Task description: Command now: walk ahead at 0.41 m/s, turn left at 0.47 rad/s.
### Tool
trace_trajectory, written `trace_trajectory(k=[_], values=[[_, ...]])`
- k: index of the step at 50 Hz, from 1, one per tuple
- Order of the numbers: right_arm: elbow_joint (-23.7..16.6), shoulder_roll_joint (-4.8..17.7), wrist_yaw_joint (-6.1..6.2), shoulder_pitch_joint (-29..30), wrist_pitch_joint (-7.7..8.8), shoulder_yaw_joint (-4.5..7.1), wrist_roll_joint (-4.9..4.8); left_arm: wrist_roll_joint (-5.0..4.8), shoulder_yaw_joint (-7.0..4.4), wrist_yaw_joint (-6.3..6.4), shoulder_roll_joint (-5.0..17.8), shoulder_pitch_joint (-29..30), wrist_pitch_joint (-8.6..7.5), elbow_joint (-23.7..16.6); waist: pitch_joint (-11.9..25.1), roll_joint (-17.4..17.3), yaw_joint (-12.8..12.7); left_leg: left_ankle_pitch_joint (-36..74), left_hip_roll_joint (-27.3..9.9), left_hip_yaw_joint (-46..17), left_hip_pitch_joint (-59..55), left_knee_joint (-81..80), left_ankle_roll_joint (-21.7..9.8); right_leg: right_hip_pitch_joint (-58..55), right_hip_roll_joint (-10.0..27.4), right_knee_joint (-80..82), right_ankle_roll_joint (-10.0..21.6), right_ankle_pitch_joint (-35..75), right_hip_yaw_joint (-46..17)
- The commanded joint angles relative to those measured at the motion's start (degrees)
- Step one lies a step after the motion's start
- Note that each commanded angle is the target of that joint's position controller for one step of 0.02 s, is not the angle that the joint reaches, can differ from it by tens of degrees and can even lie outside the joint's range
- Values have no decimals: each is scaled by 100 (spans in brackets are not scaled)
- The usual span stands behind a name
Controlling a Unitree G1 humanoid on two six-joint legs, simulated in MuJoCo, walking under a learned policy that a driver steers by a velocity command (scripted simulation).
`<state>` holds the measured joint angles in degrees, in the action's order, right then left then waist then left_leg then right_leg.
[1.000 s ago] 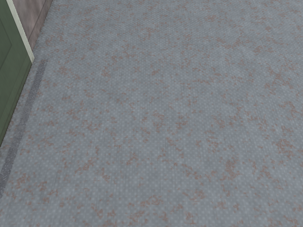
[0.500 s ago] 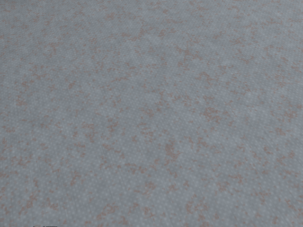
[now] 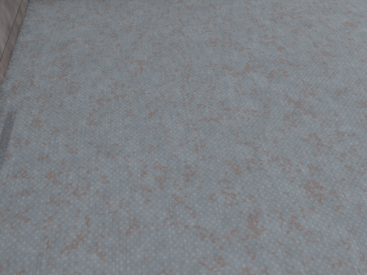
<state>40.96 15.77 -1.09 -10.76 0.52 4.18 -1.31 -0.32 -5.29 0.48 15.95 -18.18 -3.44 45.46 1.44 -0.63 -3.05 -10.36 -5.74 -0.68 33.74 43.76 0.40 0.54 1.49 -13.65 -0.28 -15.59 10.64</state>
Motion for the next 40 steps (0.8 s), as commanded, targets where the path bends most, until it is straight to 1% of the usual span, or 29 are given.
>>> trace_trajectory(k=[1,2,3,4,5,6,7,8,9,10,11,12,14,16,19,22,25,27,28,29,30,31,32,33,34,35,36,38,40], values=[[-712,334,-100,780,96,8,-21,-84,-268,-34,1007,178,-58,-294,-593,585,-83,-309,-40,223,337,-323,-228,89,1686,449,955,242,-698],[-746,373,-121,746,90,18,-24,-115,-280,-44,1052,184,-37,-269,-589,584,-37,-456,25,331,147,-429,-333,91,1716,296,906,358,-637],[-735,429,-134,539,87,51,-14,-144,-290,-45,1120,276,-14,-269,-486,569,138,-480,197,526,-326,-630,-457,201,1681,-55,824,916,-482],[-605,542,-127,29,80,137,4,-173,-284,-35,1156,412,4,-277,-216,505,469,-319,517,801,-1230,-930,-591,476,1523,-817,669,1966,-180],[-330,909,-82,-878,62,349,-16,-129,-201,-28,954,301,5,-269,341,233,849,-252,876,865,-2616,-1086,-783,906,1156,-2226,446,2917,203],[-177,1549,31,-1905,31,564,-59,88,-54,-19,618,359,-22,-453,812,-805,1243,-458,-120,-852,-4141,-1433,-1233,2423,749,-4466,12,1331,390],[-381,2049,21,-1697,139,532,-48,175,111,-32,122,233,-197,-843,1351,-1945,729,-1782,-1273,-4222,-5158,-2543,-2212,4438,-296,-6086,-266,-1955,-695],[-500,1511,-32,-1585,240,391,-26,-102,-11,-80,759,758,-355,-825,1263,-958,1079,-1999,-1415,-4284,-5059,-3059,-2127,5045,-61,-6569,-162,-1537,-1452],[-498,1231,-44,-1360,297,290,23,-224,-33,-114,886,937,-433,-919,726,-824,930,-1562,-1304,-3583,-4607,-2957,-1962,5295,184,-6434,23,-991,-1389],[-561,1035,-41,-1026,305,225,23,-107,-14,-73,831,892,-460,-839,447,-348,716,-940,-1065,-2943,-3912,-2847,-1771,4988,437,-6050,85,-525,-1396],[-629,827,-20,-639,291,151,61,21,-22,-57,801,755,-434,-741,259,-264,474,-338,-852,-2333,-3283,-2878,-1614,4573,631,-5580,76,-125,-1403],[-706,697,6,-409,305,90,139,21,-26,-89,773,580,-357,-658,212,-426,302,176,-704,-1970,-2887,-3010,-1540,4195,734,-5410,67,159,-1401],[-632,708,41,-327,390,69,165,26,-4,-117,672,400,-202,-487,189,-398,189,1285,-579,-1398,-2629,-3167,-1508,3993,699,-5230,-31,534,-1259],[-484,759,77,-469,447,69,147,55,37,-92,573,656,-119,-520,-40,-252,236,2295,-470,-934,-2538,-3240,-1398,4115,651,-4771,-123,982,-1199],[-301,770,192,-528,388,47,130,91,136,-115,356,1155,-180,-659,-185,-265,332,3562,-88,-222,-2392,-3105,-1012,3687,367,-3302,-143,1837,-987],[-91,867,284,-849,326,62,95,60,212,-244,199,1740,-252,-778,-158,-324,620,3414,-105,-158,-2575,-3009,-804,3231,83,-2173,-80,2703,-832],[25,853,296,-859,257,67,93,65,173,-347,338,1790,-280,-806,-130,-425,593,3347,-325,-391,-3104,-2635,-839,3172,-35,-1661,99,2453,-961],[37,868,295,-719,214,84,97,128,101,-366,532,1416,-310,-725,51,-512,370,3922,-420,-581,-3464,-2092,-840,2893,-155,-1502,299,1961,-982],[17,856,295,-604,190,83,84,168,52,-349,637,996,-334,-599,257,-507,154,4405,-305,-565,-3569,-1586,-777,2415,-298,-1268,416,2006,-872],[-9,823,277,-572,182,61,94,209,6,-312,787,551,-371,-494,590,-303,-80,4284,16,-403,-3425,-777,-585,1522,-173,-952,586,3304,-938],[-131,564,245,-942,232,-32,249,324,-43,-254,1160,111,-373,-474,1470,408,14,2430,416,-413,-2147,686,-306,-487,870,-1729,1165,5902,-1907],[95,160,189,-1828,244,-171,215,335,90,-217,834,7,-297,-397,2348,1515,254,-2473,1055,-541,-753,2579,187,-1883,2299,-1757,2366,6998,-3596],[223,753,138,-1636,196,-50,95,130,143,-211,518,-90,-195,-411,2590,936,-18,-2980,987,-1060,-624,2984,227,-1656,2109,-1456,2375,5807,-3866],[50,909,138,-1091,111,16,-18,23,146,-182,535,449,-112,-497,1756,625,45,-2675,705,-937,-251,3062,273,-948,1896,-1161,2090,4357,-3403],[-41,845,178,-669,12,3,22,21,209,-150,377,854,-34,-557,1117,278,119,-2412,507,-681,-150,2778,292,-93,1634,-847,1834,3228,-3075],[-78,753,227,-523,-107,7,76,53,255,-123,297,1182,25,-589,647,218,282,-2189,332,-612,-353,2288,310,770,1475,-546,1646,2302,-2838],[-69,599,264,-625,-213,-18,89,114,245,-110,345,1404,80,-580,390,452,485,-2066,230,-481,-845,1539,319,1536,1197,-284,1429,1555,-2538],[83,292,332,-900,-271,-105,142,198,209,-98,400,1532,137,-542,317,882,552,-1989,348,-151,-1602,585,359,2173,875,-131,1339,1434,-2040],[199,317,348,-1011,-238,-106,161,173,189,-70,443,1425,154,-462,622,814,520,-1141,327,-91,-2037,-126,284,2073,900,-203,1341,1114,-1963]])
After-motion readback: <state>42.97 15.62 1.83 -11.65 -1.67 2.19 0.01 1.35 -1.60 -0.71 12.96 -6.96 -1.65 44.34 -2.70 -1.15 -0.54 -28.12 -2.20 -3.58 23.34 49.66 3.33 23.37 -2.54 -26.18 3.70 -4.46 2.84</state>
